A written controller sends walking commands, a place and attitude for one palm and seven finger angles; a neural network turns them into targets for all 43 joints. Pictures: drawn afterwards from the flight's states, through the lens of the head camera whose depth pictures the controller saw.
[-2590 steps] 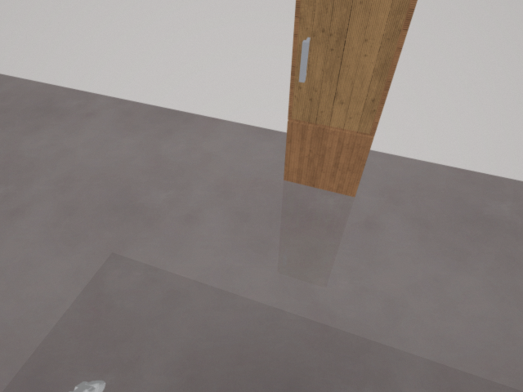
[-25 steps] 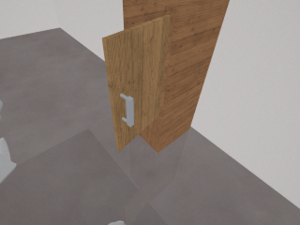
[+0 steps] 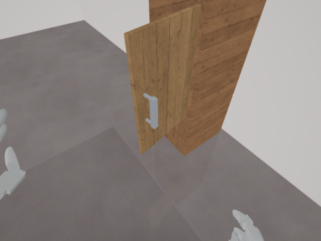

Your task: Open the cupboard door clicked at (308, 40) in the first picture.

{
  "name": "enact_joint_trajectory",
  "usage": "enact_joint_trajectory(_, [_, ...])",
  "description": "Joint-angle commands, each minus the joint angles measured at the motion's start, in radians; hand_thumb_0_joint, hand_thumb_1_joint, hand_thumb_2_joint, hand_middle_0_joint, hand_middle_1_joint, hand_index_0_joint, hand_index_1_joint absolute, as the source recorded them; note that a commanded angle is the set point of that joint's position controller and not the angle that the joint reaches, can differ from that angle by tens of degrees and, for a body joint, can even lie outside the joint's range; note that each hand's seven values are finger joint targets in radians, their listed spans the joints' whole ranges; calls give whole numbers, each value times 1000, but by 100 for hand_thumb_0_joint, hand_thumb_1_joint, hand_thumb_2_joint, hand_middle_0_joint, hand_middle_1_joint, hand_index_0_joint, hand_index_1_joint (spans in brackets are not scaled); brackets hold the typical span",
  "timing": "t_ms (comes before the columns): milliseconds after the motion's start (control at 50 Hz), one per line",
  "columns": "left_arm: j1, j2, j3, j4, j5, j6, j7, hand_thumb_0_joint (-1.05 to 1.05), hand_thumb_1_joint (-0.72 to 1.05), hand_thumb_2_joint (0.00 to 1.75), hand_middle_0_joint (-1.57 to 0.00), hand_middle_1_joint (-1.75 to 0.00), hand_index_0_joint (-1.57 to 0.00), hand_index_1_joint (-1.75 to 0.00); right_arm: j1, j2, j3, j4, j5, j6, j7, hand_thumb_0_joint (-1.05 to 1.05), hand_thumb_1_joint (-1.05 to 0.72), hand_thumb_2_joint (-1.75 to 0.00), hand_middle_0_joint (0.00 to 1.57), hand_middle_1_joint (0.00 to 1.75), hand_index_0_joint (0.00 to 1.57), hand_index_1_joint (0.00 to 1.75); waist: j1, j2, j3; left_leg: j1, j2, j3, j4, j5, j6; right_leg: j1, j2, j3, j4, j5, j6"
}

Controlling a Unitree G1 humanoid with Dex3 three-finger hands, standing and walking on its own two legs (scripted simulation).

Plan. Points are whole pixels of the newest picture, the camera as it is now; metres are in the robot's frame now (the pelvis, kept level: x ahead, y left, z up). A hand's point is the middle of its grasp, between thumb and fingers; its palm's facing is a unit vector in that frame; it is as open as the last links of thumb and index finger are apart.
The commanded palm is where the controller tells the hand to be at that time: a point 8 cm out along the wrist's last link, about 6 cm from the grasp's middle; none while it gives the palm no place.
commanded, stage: let the arm hang, fingers relaxed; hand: left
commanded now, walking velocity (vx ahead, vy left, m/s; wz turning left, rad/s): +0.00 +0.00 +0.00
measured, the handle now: (150, 111) +0.59 +0.09 -0.06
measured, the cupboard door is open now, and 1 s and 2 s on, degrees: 100 100 100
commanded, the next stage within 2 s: look to check the result in 1.12 s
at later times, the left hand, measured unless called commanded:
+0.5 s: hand out of the picture -0.03 +0.18 -0.17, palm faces +0.09 -0.97 -0.21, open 7.1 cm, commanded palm none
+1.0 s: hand out of the picture -0.05 +0.16 -0.17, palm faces +0.09 -0.98 -0.15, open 7.3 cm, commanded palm none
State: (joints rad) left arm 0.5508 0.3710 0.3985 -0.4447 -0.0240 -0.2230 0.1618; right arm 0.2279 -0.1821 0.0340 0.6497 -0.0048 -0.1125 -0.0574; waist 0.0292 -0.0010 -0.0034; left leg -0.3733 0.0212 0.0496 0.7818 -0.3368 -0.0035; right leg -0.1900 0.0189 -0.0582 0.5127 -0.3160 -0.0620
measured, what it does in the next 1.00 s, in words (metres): stands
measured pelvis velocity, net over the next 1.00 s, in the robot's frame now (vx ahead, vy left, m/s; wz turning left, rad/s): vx -0.03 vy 0.01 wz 0.03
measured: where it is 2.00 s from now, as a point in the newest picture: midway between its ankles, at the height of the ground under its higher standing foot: outside the picture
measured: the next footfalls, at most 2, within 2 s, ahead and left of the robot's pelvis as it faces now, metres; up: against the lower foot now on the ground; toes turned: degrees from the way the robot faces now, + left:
none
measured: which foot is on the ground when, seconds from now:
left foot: down 0.00-1.00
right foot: down 0.00-1.00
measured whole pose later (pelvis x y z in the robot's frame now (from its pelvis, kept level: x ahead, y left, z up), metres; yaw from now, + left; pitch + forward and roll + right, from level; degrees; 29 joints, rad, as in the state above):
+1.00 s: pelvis -0.03 +0.01 +0.00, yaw +2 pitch -2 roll +0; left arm 0.31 0.10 0.01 1.15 0.01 0.00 0.03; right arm 0.35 -0.10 0.00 1.16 -0.02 0.01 -0.04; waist 0.00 0.01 0.03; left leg -0.22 0.01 0.03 0.44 -0.18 0.00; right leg -0.16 0.03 -0.05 0.44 -0.24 -0.05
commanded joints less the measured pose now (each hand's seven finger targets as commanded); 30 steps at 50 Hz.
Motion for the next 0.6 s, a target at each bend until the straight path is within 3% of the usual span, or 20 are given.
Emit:
enact_joint_trajectory(0, [-140,0,-265,584,81,131,-125,0,90,90,-20,-30,-20,-30,-91,-237,-94,82,-10,-58,85,0,-90,-90,20,30,20,30,-76,3,0,81,51,-58,-157,390,31,-120,-223,43,61,581,-1])
enact_joint_trajectory(20, [-67,-38,-277,609,51,194,-152,0,90,90,-20,-30,-20,-30,-20,-211,-93,42,-2,0,77,0,-90,-90,20,30,20,30,-55,76,-93,176,102,-141,-193,587,61,-147,-139,71,147,422,31])
enact_joint_trajectory(40, [-73,-92,-300,639,53,214,-149,0,90,90,-20,-30,-20,-30,-28,-205,-90,39,-12,32,69,0,-90,-90,20,30,20,30,-28,99,-117,144,184,-211,-229,630,115,-139,-93,32,206,162,51])
enact_joint_trajectory(60, [-105,-109,-312,663,56,221,-148,0,90,90,-20,-30,-20,-30,-45,-202,-76,25,-20,48,61,0,-90,-90,20,30,20,30,-17,73,-95,106,238,-276,-268,687,165,-152,-55,19,240,-70,57])
enact_joint_trajectory(80, [-156,-95,-315,706,52,217,-149,0,90,90,-20,-30,-20,-30,-52,-211,-68,15,-33,52,53,0,-90,-90,20,30,20,30,-18,9,-84,88,262,-334,-308,761,195,-150,-40,43,280,-128,56])
enact_joint_trajectory(100, [-198,-79,-314,756,50,213,-150,0,90,90,-20,-30,-20,-30,-44,-229,-67,21,-42,55,47,0,-90,-90,20,30,20,30,-24,-1,-90,110,261,-356,-322,865,204,-138,-40,58,274,-115,55])
enact_joint_trajectory(140, [-228,-33,-315,905,47,208,-145,0,90,90,-20,-30,-20,-30,-74,-243,-71,61,-40,65,41,0,-90,-90,20,30,20,30,-3,13,-133,171,211,-273,-290,926,166,-39,-58,77,143,21,53])
enact_joint_trajectory(160, [-211,-14,-315,991,46,206,-141,0,90,90,-20,-30,-20,-30,-97,-227,-67,81,-29,76,39,0,-90,-90,20,30,20,30,11,-38,-162,125,160,-196,-257,740,120,89,-79,96,26,225,51])
enact_joint_trajectory(180, [-219,18,-320,1066,52,201,-139,0,90,90,-20,-30,-20,-30,-102,-186,-60,100,-19,87,39,0,-90,-90,20,30,20,30,2,-150,-161,91,69,-107,-215,503,51,137,-147,173,-31,482,30])
enact_joint_trajectory(200, [-229,18,-329,1138,47,198,-137,0,90,90,-20,-30,-20,-30,-93,-149,-54,134,-18,99,36,0,-90,-90,20,30,20,30,-8,-221,-130,78,13,-56,-195,254,14,129,-227,235,-70,704,-12])
enact_joint_trajectory(220, [-248,15,-339,1196,43,195,-136,0,90,90,-20,-30,-20,-30,-76,-132,-55,167,-18,110,35,0,-90,-90,20,30,20,30,-19,-183,-93,70,-8,-44,-181,16,0,123,-266,257,-91,766,-47])
enact_joint_trajectory(240, [-271,10,-347,1242,42,194,-135,0,90,90,-20,-30,-20,-30,-61,-117,-56,201,-17,116,33,0,-90,-90,20,30,20,30,-31,-93,-76,81,-5,-44,-196,-20,-2,111,-261,252,-96,744,-67])
enact_joint_trajectory(260, [-293,0,-350,1279,40,195,-132,0,90,90,-20,-30,-20,-30,-40,-103,-55,233,-16,118,31,0,-90,-90,20,30,20,30,-45,-49,-63,121,6,-50,-241,52,-1,89,-236,227,-94,678,-66])
enact_joint_trajectory(300, [-292,-62,-341,1328,37,202,-127,0,90,90,-20,-30,-20,-30,-16,-85,-56,285,-23,119,26,0,-90,-90,20,30,20,30,-45,101,-50,209,46,-74,-321,291,13,32,-161,149,-108,459,-9])
enact_joint_trajectory(340, [-282,-76,-355,1390,31,214,-131,0,90,90,-20,-30,-20,-30,-25,-84,-50,326,-20,121,24,0,-90,-90,20,30,20,30,-32,181,15,179,72,-114,-373,251,30,12,-116,133,-162,221,8])
enact_joint_trajectory(360, [-274,-77,-359,1420,31,214,-134,0,90,90,-20,-30,-20,-30,-16,-82,-48,344,-19,121,23,0,-90,-90,20,30,20,30,-29,179,35,159,76,-121,-393,225,33,23,-112,130,-181,181,7])
enact_joint_trajectory(400, [-265,-88,-366,1469,31,214,-135,0,90,90,-20,-30,-20,-30,16,-84,-48,379,-16,121,20,0,-90,-90,20,30,20,30,-32,77,51,164,80,-124,-409,200,32,24,-111,120,-210,144,6])
enact_joint_trajectory(580, [-208,-119,-378,1569,27,211,-128,0,90,90,-20,-30,-20,-30,102,-54,-42,464,-14,121,15,0,-90,-90,20,30,20,30,-31,-21,90,190,68,-99,-436,162,32,-12,-115,123,-248,56,5])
